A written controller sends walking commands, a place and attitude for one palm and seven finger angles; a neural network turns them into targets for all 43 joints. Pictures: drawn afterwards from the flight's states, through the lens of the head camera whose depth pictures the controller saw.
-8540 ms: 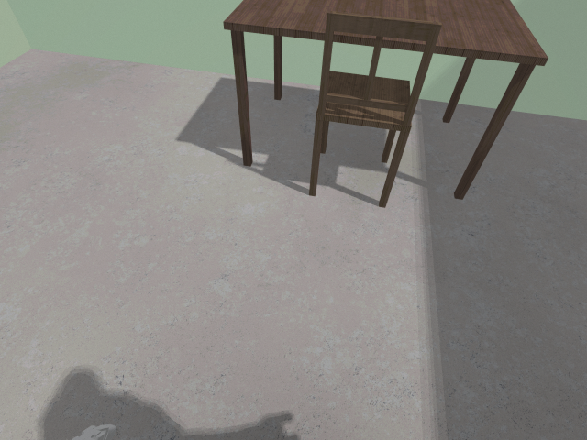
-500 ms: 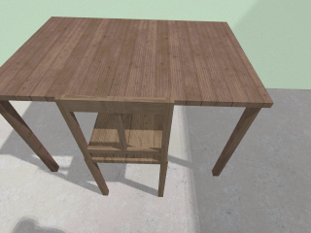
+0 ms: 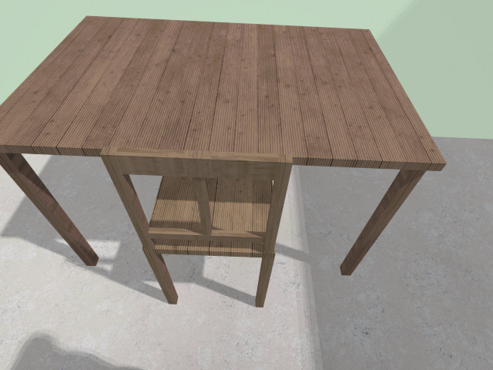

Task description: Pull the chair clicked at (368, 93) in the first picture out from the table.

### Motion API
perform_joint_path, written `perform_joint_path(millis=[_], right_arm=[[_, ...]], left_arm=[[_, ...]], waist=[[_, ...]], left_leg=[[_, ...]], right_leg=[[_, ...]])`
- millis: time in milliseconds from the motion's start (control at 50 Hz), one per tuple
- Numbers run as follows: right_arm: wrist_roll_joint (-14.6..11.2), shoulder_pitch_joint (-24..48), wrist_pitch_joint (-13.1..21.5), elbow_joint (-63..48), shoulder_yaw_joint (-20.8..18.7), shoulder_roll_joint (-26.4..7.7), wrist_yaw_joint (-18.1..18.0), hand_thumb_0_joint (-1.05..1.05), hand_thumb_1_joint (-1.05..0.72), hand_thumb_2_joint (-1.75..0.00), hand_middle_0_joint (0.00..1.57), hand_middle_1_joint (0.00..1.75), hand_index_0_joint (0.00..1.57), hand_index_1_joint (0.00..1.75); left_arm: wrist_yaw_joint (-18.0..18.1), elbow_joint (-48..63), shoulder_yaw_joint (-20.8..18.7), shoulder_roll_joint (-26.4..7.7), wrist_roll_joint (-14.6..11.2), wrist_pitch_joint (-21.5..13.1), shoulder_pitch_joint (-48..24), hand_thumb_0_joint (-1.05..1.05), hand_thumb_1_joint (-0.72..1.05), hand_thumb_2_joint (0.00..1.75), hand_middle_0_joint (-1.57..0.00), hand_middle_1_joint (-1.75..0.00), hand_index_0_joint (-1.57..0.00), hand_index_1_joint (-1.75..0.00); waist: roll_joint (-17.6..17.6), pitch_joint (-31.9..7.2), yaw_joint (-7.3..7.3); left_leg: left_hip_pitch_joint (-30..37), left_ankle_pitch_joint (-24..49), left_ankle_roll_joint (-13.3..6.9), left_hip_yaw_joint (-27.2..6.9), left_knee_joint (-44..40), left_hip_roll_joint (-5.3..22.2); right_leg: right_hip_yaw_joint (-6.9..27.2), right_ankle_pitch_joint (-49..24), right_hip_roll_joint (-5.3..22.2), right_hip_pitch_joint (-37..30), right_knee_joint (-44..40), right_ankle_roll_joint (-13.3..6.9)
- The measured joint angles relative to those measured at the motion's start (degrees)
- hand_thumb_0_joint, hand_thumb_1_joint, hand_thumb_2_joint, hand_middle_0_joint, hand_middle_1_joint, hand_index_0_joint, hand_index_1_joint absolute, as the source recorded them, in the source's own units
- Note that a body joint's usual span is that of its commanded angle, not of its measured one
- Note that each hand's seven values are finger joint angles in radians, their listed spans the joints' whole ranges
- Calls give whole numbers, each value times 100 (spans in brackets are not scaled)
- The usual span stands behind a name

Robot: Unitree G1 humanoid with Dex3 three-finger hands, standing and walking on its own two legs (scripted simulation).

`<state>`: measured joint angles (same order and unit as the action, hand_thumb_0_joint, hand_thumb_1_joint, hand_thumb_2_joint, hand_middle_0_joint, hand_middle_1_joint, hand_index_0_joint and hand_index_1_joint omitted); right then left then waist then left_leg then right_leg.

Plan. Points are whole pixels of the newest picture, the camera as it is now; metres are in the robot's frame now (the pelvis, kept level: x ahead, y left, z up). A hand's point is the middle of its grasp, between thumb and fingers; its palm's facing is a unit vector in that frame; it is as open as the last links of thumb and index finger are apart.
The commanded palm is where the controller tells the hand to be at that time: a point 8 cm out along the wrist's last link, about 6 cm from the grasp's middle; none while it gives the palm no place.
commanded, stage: look again from close up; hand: left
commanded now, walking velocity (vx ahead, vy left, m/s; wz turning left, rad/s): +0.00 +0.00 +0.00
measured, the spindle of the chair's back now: (204, 206) +0.48 +0.13 -0.10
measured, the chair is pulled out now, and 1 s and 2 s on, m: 0.00 0.00 0.00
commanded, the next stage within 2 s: raise the hand toward the chair's back in 0.08 s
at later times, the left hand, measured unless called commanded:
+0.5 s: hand (158, 332) +0.18 +0.15 -0.03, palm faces +0.03 -1.00 -0.04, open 8.4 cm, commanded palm +0.11 +0.23 -0.06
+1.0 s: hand (146, 341) +0.17 +0.17 -0.06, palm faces +0.03 -1.00 -0.03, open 12.7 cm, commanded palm +0.14 +0.23 -0.05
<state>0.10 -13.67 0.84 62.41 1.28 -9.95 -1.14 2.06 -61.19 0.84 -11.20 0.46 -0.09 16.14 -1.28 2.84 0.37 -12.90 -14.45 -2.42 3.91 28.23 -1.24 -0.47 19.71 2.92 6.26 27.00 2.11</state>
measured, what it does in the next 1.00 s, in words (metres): lowers itself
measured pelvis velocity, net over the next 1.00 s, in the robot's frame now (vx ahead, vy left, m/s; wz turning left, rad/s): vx -0.05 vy -0.04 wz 0.02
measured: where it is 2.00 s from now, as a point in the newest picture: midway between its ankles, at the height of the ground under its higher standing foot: outside the picture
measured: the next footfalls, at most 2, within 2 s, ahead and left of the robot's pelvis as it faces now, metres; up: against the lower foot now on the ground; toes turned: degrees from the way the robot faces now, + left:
none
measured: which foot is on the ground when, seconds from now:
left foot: down 0.00-1.00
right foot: down 0.00-1.00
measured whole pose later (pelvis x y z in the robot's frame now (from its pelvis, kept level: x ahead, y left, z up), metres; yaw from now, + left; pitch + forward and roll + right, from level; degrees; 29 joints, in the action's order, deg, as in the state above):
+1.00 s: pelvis -0.05 -0.04 -0.09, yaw +1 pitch +15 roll -2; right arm -1.7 -14.0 11.5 34.9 -0.3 -10.5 -4.1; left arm -18.7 -5.4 -13.7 -13.7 -17.8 -20.8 19.5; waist 2.1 -8.3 -0.8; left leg -56.1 -26.1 0.8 -1.5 67.3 3.0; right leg -4.9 32.4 -1.7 49.4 66.7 -2.3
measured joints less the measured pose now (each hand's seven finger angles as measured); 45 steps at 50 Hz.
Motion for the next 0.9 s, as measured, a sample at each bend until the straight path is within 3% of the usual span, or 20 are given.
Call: perform_joint_path(millis=[200, 220, 240, 260, 300, 340, 380, 460, 500, 560, 620, 680, 740, 800, 900], right_arm=[[-16, 68, -5, 78, -20, -10, -10, 0, -91, -90, 20, 30, 20, 30], [-74, -44, 49, -189, -31, -20, -22, 0, -92, -90, 20, 30, 20, 30], [-127, -198, 299, -461, -20, -18, -93, 0, -92, -90, 20, 30, 20, 30], [-178, -306, 597, -656, -17, -16, -155, 0, -91, -90, 20, 30, 20, 30], [-246, -431, 1041, -1051, -89, -35, -185, 1, -91, -90, 20, 30, 20, 30], [-196, -418, 1262, -1464, -135, -105, -190, 1, -91, -90, 20, 30, 20, 30], [-116, -232, 1317, -1765, -170, -206, -170, 1, -91, -90, 20, 30, 20, 30], [-33, 199, 1302, -2356, -324, -276, 35, 1, -90, -90, 20, 30, 20, 30], [-84, 371, 1260, -2691, -412, -335, 100, 1, -90, -90, 20, 30, 20, 30], [-205, 505, 1137, -3150, -463, -464, 29, 1, -90, -90, 20, 30, 20, 30], [-232, 487, 1129, -3411, -470, -510, -127, 1, -90, -90, 20, 30, 20, 30], [-188, 409, 1212, -3389, -426, -471, -257, 1, -90, -90, 20, 30, 20, 30], [-158, 357, 1296, -3174, -298, -407, -329, 1, -90, -90, 20, 30, 20, 30], [-174, 337, 1299, -2934, -161, -305, -350, 1, -90, -90, 20, 30, 20, 30], [-210, 189, 1161, -2759, -83, -93, -339, 1, -90, -90, 20, 30, 20, 30]], left_arm=[[39, -183, 42, 143, 32, -40, 73, 0, 90, 90, -20, -30, -20, -30], [47, 751, -49, 157, -190, 325, 364, 0, 90, 90, -20, -30, -20, -30], [120, 1897, -122, 145, -334, 435, 709, 1, 90, 90, -20, -30, -20, -30], [267, 2810, -127, 115, -441, 288, 981, 1, 90, 89, -20, -30, -20, -30], [413, 4135, -113, 116, -670, 53, 1189, 1, 90, 89, -20, -30, -20, -30], [313, 4841, -227, 165, -812, -406, 964, 1, 87, 88, -20, -29, -19, -29], [15, 4932, -485, 250, -920, -1142, 502, 1, 84, 87, -19, -29, -19, -29], [-1080, 4792, -919, 172, -1188, -2762, -12, 0, 77, 84, -18, -28, -18, -28], [-1673, 4731, -1014, 63, -1288, -3197, -33, 0, 73, 82, -18, -27, -18, -27], [-2151, 4796, -1080, -45, -1536, -2945, 218, 0, 66, 79, -18, -26, -18, -26], [-2082, 5105, -1184, -97, -1652, -2588, 658, 0, 58, 76, -17, -25, -17, -25], [-1874, 5527, -1280, -130, -1666, -2659, 972, 1, 51, 73, -17, -24, -16, -24], [-1929, 5783, -1308, -216, -1704, -2871, 898, 1, 44, 70, -16, -23, -15, -23], [-2194, 5738, -1297, -307, -1778, -2778, 544, 1, 37, 67, -15, -22, -14, -22], [-2351, 5572, -1333, -357, -1828, -2105, 214, 0, 25, 62, -14, -20, -14, -20]], waist=[[35, 3, 14], [41, 8, -14], [2, 3, 36], [-42, -53, 62], [-45, -208, -19], [2, -383, -153], [121, -611, -225], [49, -1080, -189], [-11, -1154, -147], [-16, -1150, -73], [14, -1154, 34], [93, -1149, 128], [183, -1142, 182], [272, -1113, 164], [350, -1078, -2]], left_leg=[[-5, 50, 5, 2, -51, 20], [-85, 34, 12, -28, 20, 26], [-109, 46, 21, -12, 14, 8], [-131, 78, 30, 20, -25, -22], [-277, 118, 39, -9, 35, -98], [-701, 22, 42, -108, 447, -146], [-1323, -160, 77, -189, 1032, -48], [-2716, -500, 209, -211, 2280, 200], [-3279, -787, 262, -246, 2920, 275], [-3810, -1006, 324, -352, 3570, 320], [-4120, -1170, 359, -489, 3961, 365], [-4306, -1266, 393, -667, 4193, 399], [-4480, -1304, 412, -812, 4335, 413], [-4590, -1297, 417, -866, 4375, 421], [-4493, -1227, 405, -738, 4166, 437]], right_leg=[[1, -68, -20, -15, -97, 6], [-30, -66, -29, 46, -45, -6], [-30, -43, -8, 182, 154, -85], [-41, -13, 34, 375, 448, -164], [-93, 50, 86, 695, 866, -229], [-142, 299, 78, 954, 958, -235], [-197, 417, -12, 1493, 1389, -186], [-176, 742, -226, 2913, 2652, -320], [-194, 838, -289, 3464, 3239, -388], [-283, 1233, -330, 3949, 3901, -459], [-409, 1392, -383, 4187, 4222, -521], [-576, 1469, -439, 4267, 4330, -576], [-711, 1494, -474, 4356, 4375, -603], [-759, 1474, -491, 4435, 4371, -606], [-632, 1369, -489, 4401, 4191, -543]])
